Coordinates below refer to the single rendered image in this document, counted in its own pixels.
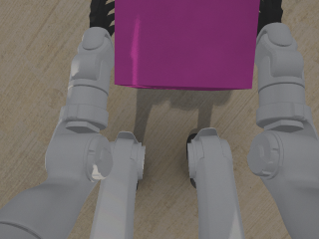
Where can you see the robot left upper arm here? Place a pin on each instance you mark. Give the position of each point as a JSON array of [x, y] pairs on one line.
[[75, 162]]

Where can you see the robot right upper arm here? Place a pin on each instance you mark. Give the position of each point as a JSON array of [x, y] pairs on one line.
[[288, 165]]

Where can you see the robot left hand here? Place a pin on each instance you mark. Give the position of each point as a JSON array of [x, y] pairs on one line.
[[99, 15]]

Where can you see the robot right forearm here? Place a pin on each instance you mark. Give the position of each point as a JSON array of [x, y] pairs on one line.
[[281, 83]]

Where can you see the left robot shin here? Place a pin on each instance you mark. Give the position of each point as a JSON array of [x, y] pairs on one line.
[[124, 135]]

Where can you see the robot right hand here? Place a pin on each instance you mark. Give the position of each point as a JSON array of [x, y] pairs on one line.
[[270, 12]]

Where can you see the carton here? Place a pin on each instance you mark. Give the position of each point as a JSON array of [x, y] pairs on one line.
[[188, 45]]

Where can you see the robot left thigh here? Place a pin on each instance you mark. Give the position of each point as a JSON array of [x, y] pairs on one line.
[[115, 208]]

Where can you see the robot left forearm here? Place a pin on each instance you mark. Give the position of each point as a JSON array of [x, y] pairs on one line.
[[89, 84]]

